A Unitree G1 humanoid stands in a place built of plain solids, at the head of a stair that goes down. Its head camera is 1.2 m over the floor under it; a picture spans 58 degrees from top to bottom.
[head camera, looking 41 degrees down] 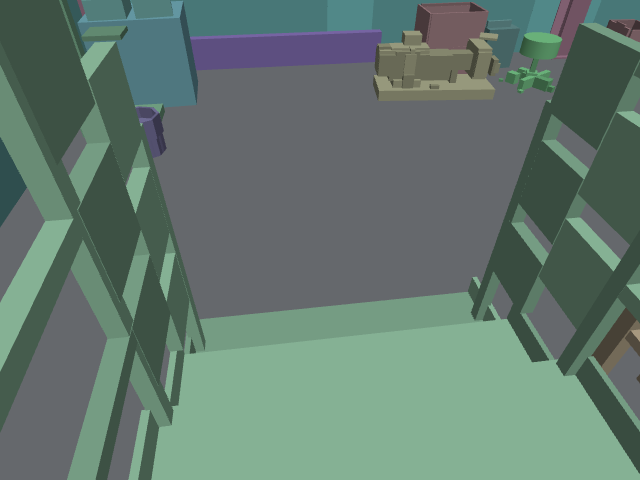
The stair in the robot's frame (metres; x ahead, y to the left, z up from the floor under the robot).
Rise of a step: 0.17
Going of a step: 0.30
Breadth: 1.30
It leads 8 degrees to the left of straight ahead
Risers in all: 3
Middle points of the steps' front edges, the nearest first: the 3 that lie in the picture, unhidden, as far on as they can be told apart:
0.72 -0.16 0.00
1.02 -0.12 -0.17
1.31 -0.08 -0.34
